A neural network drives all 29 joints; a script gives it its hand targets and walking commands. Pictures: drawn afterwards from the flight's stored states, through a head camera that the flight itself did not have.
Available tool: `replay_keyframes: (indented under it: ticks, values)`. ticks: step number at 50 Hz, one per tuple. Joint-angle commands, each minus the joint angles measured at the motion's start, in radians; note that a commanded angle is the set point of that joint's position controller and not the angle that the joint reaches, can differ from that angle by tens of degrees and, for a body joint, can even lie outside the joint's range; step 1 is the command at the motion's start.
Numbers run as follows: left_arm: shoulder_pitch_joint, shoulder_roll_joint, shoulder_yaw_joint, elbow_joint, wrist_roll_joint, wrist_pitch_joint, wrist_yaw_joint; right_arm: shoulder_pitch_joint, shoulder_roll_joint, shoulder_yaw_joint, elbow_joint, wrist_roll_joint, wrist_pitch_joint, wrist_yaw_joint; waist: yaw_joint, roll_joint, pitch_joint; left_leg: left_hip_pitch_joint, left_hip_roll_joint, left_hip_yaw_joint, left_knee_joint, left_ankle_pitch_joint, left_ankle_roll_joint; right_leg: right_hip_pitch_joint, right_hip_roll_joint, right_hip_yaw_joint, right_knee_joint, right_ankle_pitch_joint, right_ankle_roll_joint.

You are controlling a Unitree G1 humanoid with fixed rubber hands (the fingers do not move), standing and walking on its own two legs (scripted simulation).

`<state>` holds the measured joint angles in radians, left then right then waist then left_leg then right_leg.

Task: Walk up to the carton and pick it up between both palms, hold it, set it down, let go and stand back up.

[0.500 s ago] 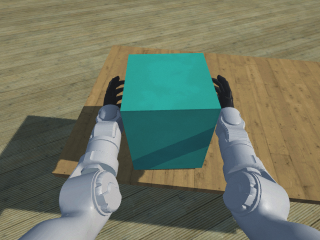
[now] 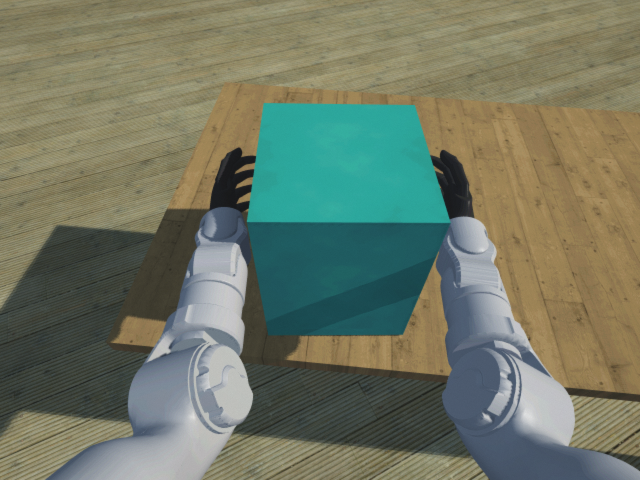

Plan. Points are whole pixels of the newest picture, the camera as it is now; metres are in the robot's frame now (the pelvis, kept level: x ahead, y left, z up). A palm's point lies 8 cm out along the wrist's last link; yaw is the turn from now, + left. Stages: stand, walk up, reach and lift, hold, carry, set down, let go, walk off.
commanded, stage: set down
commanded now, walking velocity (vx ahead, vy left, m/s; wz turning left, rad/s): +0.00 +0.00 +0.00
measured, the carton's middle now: (337, 226) +0.44 +0.03 +0.06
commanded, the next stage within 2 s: none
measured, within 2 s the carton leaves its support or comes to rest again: neither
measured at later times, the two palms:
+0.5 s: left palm (227, 211) +0.42 +0.18 +0.10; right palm (454, 215) +0.44 -0.12 +0.11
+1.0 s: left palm (227, 209) +0.43 +0.18 +0.09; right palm (453, 213) +0.44 -0.12 +0.11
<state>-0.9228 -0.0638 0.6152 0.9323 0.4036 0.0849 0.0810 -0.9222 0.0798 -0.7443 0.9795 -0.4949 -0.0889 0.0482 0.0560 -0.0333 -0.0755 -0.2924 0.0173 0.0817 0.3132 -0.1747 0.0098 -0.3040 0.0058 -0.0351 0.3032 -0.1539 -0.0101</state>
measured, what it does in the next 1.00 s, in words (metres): stands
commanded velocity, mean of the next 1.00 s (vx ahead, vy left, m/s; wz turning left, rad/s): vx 0.00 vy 0.00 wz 0.00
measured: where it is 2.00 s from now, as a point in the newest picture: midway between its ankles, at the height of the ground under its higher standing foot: outside the picture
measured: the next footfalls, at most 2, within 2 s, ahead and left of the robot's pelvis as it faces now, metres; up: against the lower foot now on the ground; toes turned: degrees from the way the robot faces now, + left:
none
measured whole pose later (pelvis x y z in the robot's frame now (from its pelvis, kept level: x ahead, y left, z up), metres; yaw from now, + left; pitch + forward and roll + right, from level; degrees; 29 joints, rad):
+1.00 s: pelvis -0.01 +0.00 +0.00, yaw +0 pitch +11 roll +0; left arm -0.96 0.02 0.51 1.05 0.31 0.06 0.12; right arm -0.97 0.03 -0.63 1.04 -0.40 -0.01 0.02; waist 0.04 -0.04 -0.11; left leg -0.37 0.03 0.10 0.35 -0.18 0.01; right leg -0.37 0.01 -0.05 0.31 -0.14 -0.01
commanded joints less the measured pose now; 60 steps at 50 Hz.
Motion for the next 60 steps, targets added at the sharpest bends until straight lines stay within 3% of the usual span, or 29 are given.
replay_keyframes:
  ticks: [1,4,6,7,8,13,16,17,19,20,24,25,26,28,32,34,36,38,40,41,42,44,45,47,50,53,55,56,60]
  values:
    - [-0.591,-0.304,-0.192,-0.043,0.007,-0.033,-0.095,-0.578,0.366,0.243,-0.019,-0.011,-0.029,0.125,0.032,0.004,-0.56,0.188,-0.002,0.062,0.024,0.429,-0.013,0.281,-0.005,-0.071,0.046,0.398,0.081]
    - [-0.585,-0.283,-0.189,-0.037,0.008,-0.02,-0.091,-0.564,0.329,0.214,-0.008,-0.019,-0.013,0.116,0.019,0.001,-0.535,0.211,-0.004,0.067,0.018,0.395,-0.016,0.228,0.0,-0.069,0.013,0.311,0.074]
    - [-0.584,-0.344,-0.189,-0.043,0.022,-0.027,-0.098,-0.571,0.393,0.214,-0.019,-0.045,-0.021,0.124,0.018,-0.002,-0.537,0.197,-0.004,0.066,0.025,0.419,-0.021,0.238,0.0,-0.076,0.02,0.34,0.077]
    - [-0.564,-0.262,-0.192,-0.039,-0.003,-0.033,-0.087,-0.553,0.291,0.212,-0.035,-0.019,-0.03,0.117,0.018,0.011,-0.596,0.2,-0.004,0.071,0.042,0.463,-0.029,0.259,0.004,-0.072,0.041,0.397,0.072]
    - [-0.57,-0.325,-0.182,-0.048,0.018,-0.035,-0.098,-0.568,0.383,0.224,-0.028,-0.042,-0.02,0.119,0.019,-0.006,-0.55,0.208,-0.005,0.068,0.033,0.452,-0.013,0.239,0.003,-0.078,0.027,0.367,0.077]
    - [-0.545,-0.286,-0.169,-0.033,0.028,-0.025,-0.106,-0.53,0.34,0.203,-0.037,-0.042,-0.004,0.116,0.013,-0.006,-0.487,0.173,-0.013,0.068,0.009,0.366,-0.011,0.268,-0.006,-0.068,0.02,0.33,0.082]
    - [-0.539,-0.302,-0.182,-0.054,0.037,-0.024,-0.094,-0.526,0.342,0.207,-0.025,-0.038,-0.013,0.111,0.015,0.036,-0.503,0.232,-0.004,0.061,0.034,0.458,-0.024,0.208,0.004,-0.081,0.022,0.338,0.076]
    - [-0.536,-0.272,-0.176,-0.061,0.026,-0.025,-0.091,-0.519,0.313,0.211,-0.032,-0.032,-0.012,0.109,0.016,0.023,-0.537,0.254,-0.004,0.065,0.046,0.479,-0.024,0.195,0.007,-0.077,0.018,0.332,0.076]
    - [-0.543,-0.355,-0.159,-0.042,0.057,-0.026,-0.113,-0.532,0.429,0.211,-0.038,-0.063,-0.006,0.121,0.02,0.003,-0.487,0.196,-0.01,0.068,0.025,0.421,-0.009,0.235,-0.003,-0.075,0.009,0.318,0.079]
    - [-0.507,-0.264,-0.153,-0.036,0.042,-0.02,-0.102,-0.491,0.311,0.202,-0.031,-0.036,-0.004,0.118,0.02,0.015,-0.522,0.189,-0.01,0.072,0.026,0.423,-0.015,0.256,-0.002,-0.068,0.029,0.35,0.077]
    - [-0.539,-0.294,-0.182,-0.08,0.026,-0.025,-0.092,-0.508,0.337,0.221,-0.037,-0.025,0.0,0.115,0.022,0.038,-0.537,0.287,-0.002,0.065,0.056,0.51,-0.024,0.147,0.011,-0.081,0.005,0.286,0.069]
    - [-0.528,-0.236,-0.168,-0.063,0.025,-0.024,-0.084,-0.495,0.271,0.207,-0.025,-0.021,0.002,0.111,0.026,0.044,-0.545,0.286,-0.004,0.069,0.065,0.525,-0.031,0.15,0.013,-0.077,0.009,0.286,0.066]
    - [-0.526,-0.189,-0.16,-0.051,0.017,-0.029,-0.079,-0.51,0.226,0.214,-0.048,-0.011,0.004,0.103,0.026,0.019,-0.559,0.268,-0.011,0.077,0.067,0.515,-0.022,0.168,0.014,-0.068,0.014,0.313,0.072]
    - [-0.546,-0.333,-0.153,-0.047,0.044,-0.035,-0.112,-0.532,0.414,0.226,-0.062,-0.061,0.009,0.117,0.024,-0.027,-0.492,0.182,-0.015,0.074,0.026,0.413,0.004,0.233,-0.003,-0.072,0.015,0.321,0.09]
    - [-0.542,-0.166,-0.145,-0.026,0.012,-0.038,-0.089,-0.514,0.215,0.189,-0.065,-0.019,0.011,0.101,0.019,0.012,-0.54,0.233,-0.012,0.077,0.047,0.468,-0.022,0.184,0.009,-0.067,0.019,0.299,0.08]
    - [-0.549,-0.273,-0.141,-0.042,0.045,-0.042,-0.097,-0.505,0.332,0.185,-0.037,-0.058,0.021,0.102,0.013,0.009,-0.48,0.271,-0.007,0.068,0.048,0.479,-0.02,0.131,0.013,-0.08,-0.012,0.237,0.077]
    - [-0.535,-0.191,-0.162,-0.047,0.018,-0.043,-0.082,-0.497,0.221,0.177,-0.066,-0.036,0.014,0.09,0.004,0.035,-0.551,0.273,-0.009,0.072,0.061,0.5,-0.032,0.142,0.017,-0.073,0.005,0.285,0.069]
    - [-0.542,-0.232,-0.128,-0.045,0.047,-0.039,-0.087,-0.497,0.303,0.184,-0.042,-0.05,0.025,0.09,0.015,0.013,-0.484,0.251,-0.011,0.068,0.054,0.487,-0.018,0.155,0.01,-0.073,-0.005,0.272,0.076]
    - [-0.521,-0.124,-0.149,-0.058,0.017,-0.043,-0.059,-0.478,0.151,0.183,-0.047,-0.012,0.015,0.081,0.019,0.055,-0.567,0.297,-0.005,0.066,0.076,0.551,-0.036,0.107,0.019,-0.074,0.014,0.291,0.069]
    - [-0.523,0.047,-0.161,-0.087,-0.046,-0.052,-0.02,-0.483,-0.031,0.206,-0.103,0.058,0.009,0.051,0.027,0.054,-0.701,0.315,-0.009,0.074,0.109,0.609,-0.042,0.115,0.029,-0.057,0.031,0.351,0.064]
    - [-0.565,-0.034,-0.228,-0.119,-0.08,-0.056,-0.008,-0.542,0.086,0.272,-0.129,0.085,0.016,0.032,0.016,0.036,-0.681,0.279,-0.005,0.055,0.115,0.595,-0.029,0.108,0.033,-0.063,0.023,0.336,0.064]
    - [-0.615,0.012,-0.244,-0.115,-0.122,-0.059,-0.007,-0.547,0.043,0.29,-0.11,0.122,0.043,0.017,0.004,0.024,-0.717,0.219,-0.014,0.062,0.104,0.548,-0.026,0.184,0.02,-0.046,0.036,0.387,0.066]
    - [-0.648,-0.072,-0.26,-0.07,-0.114,-0.062,-0.017,-0.587,0.139,0.288,-0.078,0.102,0.047,0.021,-0.001,0.02,-0.648,0.176,-0.01,0.045,0.092,0.491,-0.023,0.154,0.013,-0.054,0.033,0.343,0.068]
    - [-0.625,0.003,-0.204,-0.003,-0.083,-0.067,-0.018,-0.546,0.051,0.223,-0.019,0.081,0.043,0.023,0.004,0.018,-0.611,0.163,-0.01,0.05,0.074,0.421,-0.028,0.161,0.009,-0.047,0.028,0.298,0.057]
    - [-0.639,0.072,-0.242,0.009,-0.121,-0.088,0.009,-0.571,-0.041,0.222,-0.019,0.113,0.024,0.001,0.007,0.043,-0.633,0.169,-0.003,0.039,0.092,0.454,-0.047,0.128,0.017,-0.054,0.037,0.289,0.046]
    - [-0.695,0.203,-0.318,0.021,-0.231,-0.095,0.06,-0.622,-0.162,0.322,-0.003,0.247,0.042,-0.045,0.018,0.052,-0.743,0.138,0.001,0.029,0.133,0.484,-0.049,0.1,0.027,-0.037,0.057,0.327,0.034]
    - [-0.719,0.249,-0.353,0.079,-0.283,-0.1,0.079,-0.648,-0.211,0.368,0.056,0.312,0.057,-0.065,0.018,0.049,-0.718,0.057,0.003,0.019,0.129,0.418,-0.049,0.106,0.025,-0.025,0.072,0.33,0.03]
    - [-0.723,0.282,-0.386,0.097,-0.319,-0.1,0.087,-0.651,-0.264,0.386,0.097,0.355,0.063,-0.077,0.003,0.058,-0.734,0.062,0.008,0.008,0.142,0.433,-0.058,0.097,0.028,-0.025,0.082,0.365,0.026]
    - [-0.755,0.382,-0.486,0.145,-0.471,-0.119,0.103,-0.718,-0.398,0.515,0.094,0.514,0.047,-0.105,0.025,0.064,-0.882,0.062,0.011,-0.013,0.208,0.504,-0.076,0.034,0.039,-0.022,0.103,0.43,0.016]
